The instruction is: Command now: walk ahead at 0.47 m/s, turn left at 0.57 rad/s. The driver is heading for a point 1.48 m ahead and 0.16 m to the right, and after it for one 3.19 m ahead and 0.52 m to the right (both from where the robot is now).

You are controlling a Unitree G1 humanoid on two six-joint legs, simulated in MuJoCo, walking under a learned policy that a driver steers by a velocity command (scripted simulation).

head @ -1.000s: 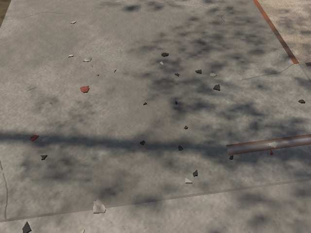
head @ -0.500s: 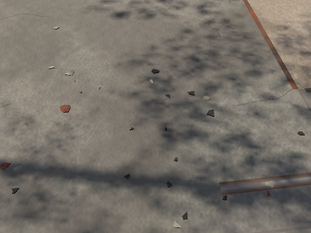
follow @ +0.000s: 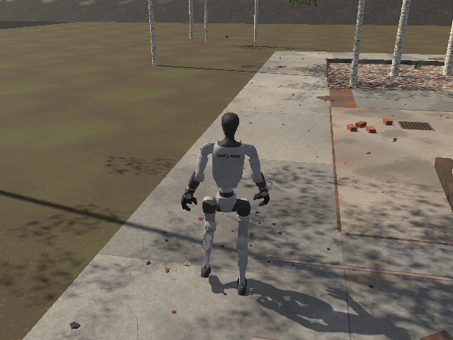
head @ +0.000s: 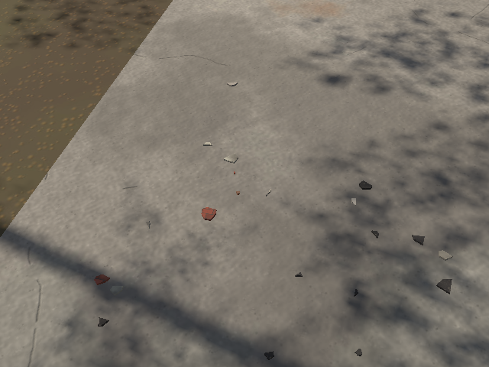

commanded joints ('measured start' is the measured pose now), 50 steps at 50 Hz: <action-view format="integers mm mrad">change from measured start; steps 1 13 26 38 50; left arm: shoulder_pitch -5 93 -23 -257 -105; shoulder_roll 132 233 65 112 166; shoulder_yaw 34 52 24 31 52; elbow -41 103 20 -122 -118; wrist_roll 5 -53 -41 -31 -20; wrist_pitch -17 28 58 58 16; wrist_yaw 3 -6 -6 -76 -28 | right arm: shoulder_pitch -90 -213 -47 41 -44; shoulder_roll -31 -45 -33 -179 -75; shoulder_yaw -7 -2 -17 -57 -5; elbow -90 -135 61 129 36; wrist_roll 3 3 -33 10 -33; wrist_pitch -11 -60 -99 -40 -76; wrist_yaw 6 51 4 -25 -14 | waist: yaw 11 -43 -16 -50 -61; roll -166 -190 22 9 -78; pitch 79 67 70 73 -17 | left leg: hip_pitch -225 222 473 740 40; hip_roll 52 -26 268 295 112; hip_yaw -19 141 66 293 19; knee -1 -613 -992 -779 -70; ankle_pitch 113 101 297 752 -16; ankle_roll -29 76 207 119 -36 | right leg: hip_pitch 128 215 -489 -379 -8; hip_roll -230 -267 -148 -22 -152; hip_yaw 171 72 149 -50 371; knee -222 -63 713 260 -171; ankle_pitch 91 715 60 90 303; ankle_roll -130 -133 30 -94 -294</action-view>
